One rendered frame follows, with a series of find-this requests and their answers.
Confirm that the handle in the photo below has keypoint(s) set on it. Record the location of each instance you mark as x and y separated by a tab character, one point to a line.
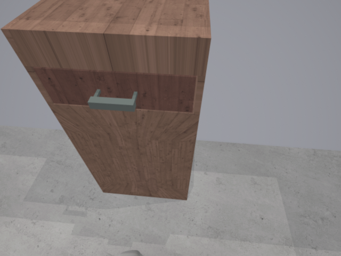
119	104

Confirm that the cabinet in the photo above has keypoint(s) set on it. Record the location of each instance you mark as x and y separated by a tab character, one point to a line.
142	153

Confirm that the drawer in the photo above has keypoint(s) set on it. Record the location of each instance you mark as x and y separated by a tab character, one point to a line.
166	92

